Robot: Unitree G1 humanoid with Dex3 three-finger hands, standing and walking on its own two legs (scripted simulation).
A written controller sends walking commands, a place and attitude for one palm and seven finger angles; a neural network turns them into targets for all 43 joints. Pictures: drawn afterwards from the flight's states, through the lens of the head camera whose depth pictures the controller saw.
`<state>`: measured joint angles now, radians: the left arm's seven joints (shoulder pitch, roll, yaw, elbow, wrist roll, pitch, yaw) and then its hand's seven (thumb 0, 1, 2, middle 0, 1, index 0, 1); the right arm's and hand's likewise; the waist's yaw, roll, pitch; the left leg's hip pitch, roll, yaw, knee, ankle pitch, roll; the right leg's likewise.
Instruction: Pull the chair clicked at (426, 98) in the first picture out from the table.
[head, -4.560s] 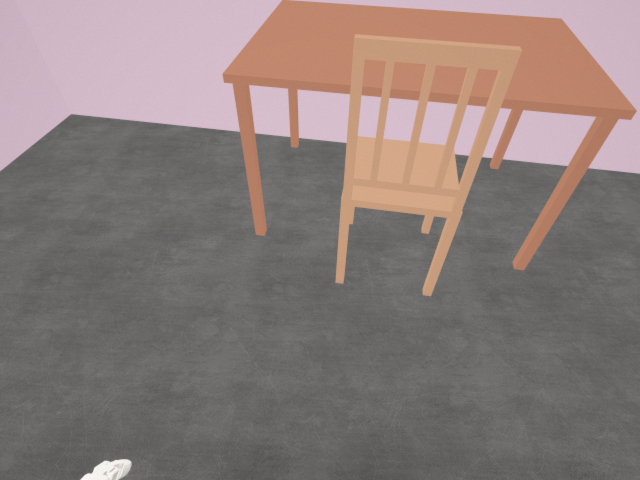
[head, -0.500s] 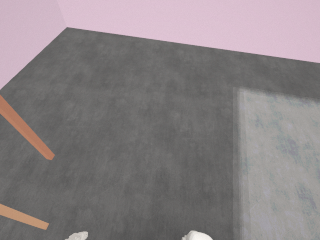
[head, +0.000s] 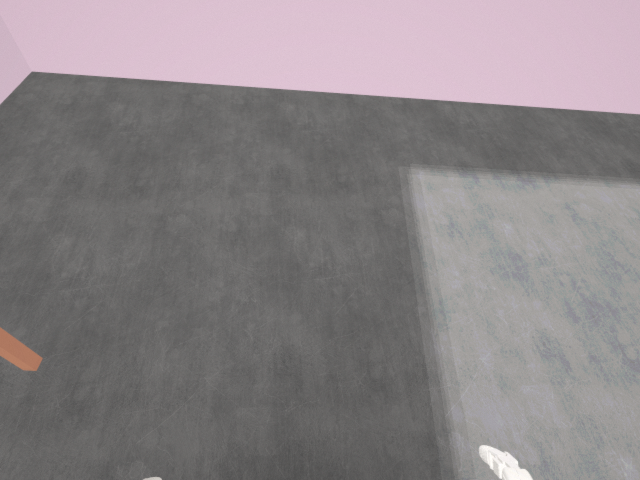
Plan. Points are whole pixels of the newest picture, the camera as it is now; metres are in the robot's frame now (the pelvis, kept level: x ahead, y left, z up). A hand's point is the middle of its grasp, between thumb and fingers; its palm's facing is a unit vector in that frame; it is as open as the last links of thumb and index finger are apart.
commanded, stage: walk to a spot facing it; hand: left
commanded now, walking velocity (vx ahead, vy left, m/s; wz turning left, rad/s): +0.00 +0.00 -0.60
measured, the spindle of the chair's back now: out of the picture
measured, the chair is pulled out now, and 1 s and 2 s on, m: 0.00 0.00 0.00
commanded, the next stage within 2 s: turn to face it in 0.72 s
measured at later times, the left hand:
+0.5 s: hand (232, 463) +0.16 +0.13 -0.15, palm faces -0.29 -0.92 -0.26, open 7.4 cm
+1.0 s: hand (244, 448) +0.19 +0.12 -0.19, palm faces -0.33 -0.93 -0.15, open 7.4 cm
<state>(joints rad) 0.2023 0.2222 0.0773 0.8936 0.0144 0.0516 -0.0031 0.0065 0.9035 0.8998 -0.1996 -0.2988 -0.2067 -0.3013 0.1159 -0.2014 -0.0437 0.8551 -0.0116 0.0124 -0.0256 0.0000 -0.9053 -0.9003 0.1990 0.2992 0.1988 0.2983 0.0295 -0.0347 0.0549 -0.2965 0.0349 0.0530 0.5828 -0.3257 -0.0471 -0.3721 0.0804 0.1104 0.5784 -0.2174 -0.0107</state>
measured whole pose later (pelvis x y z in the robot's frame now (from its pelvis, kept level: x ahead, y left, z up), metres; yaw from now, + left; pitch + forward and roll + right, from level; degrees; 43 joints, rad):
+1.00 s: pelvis +0.15 -0.04 -0.01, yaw -25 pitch -2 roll -2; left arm 0.35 0.17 0.04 1.09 0.01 -0.01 0.02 0.01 0.91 0.90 -0.20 -0.30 -0.20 -0.30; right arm 0.17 -0.16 -0.02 0.96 -0.03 -0.04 0.00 0.00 -0.91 -0.90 0.20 0.30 0.20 0.30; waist 0.02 -0.04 0.07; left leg -0.38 0.04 0.12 0.66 -0.24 0.07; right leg -0.17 0.00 0.00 0.92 -0.54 0.01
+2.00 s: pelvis +0.15 -0.13 +0.01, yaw +13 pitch +0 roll +3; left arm 0.32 0.17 0.03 0.92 0.03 0.01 0.02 0.01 0.91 0.90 -0.20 -0.30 -0.21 -0.30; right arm 0.09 -0.29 -0.08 0.93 -0.02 0.09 0.02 0.00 -0.91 -0.90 0.19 0.30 0.19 0.30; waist 0.03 0.02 0.10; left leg -0.45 0.05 0.04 0.99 -0.40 -0.08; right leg -0.17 -0.13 -0.28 0.53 -0.34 -0.03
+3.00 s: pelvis +0.15 -0.14 +0.01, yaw +49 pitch -2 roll +1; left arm 0.25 0.19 0.03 0.89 0.02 0.02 0.02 0.01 0.90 0.90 -0.20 -0.30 -0.21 -0.30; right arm 0.19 -0.27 -0.09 0.95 -0.02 0.09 0.03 0.00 -0.91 -0.90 0.20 0.30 0.20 0.30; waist -0.01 0.01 0.09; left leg -0.45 0.06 0.03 1.00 -0.40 -0.09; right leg -0.17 -0.14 -0.26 0.52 -0.30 0.01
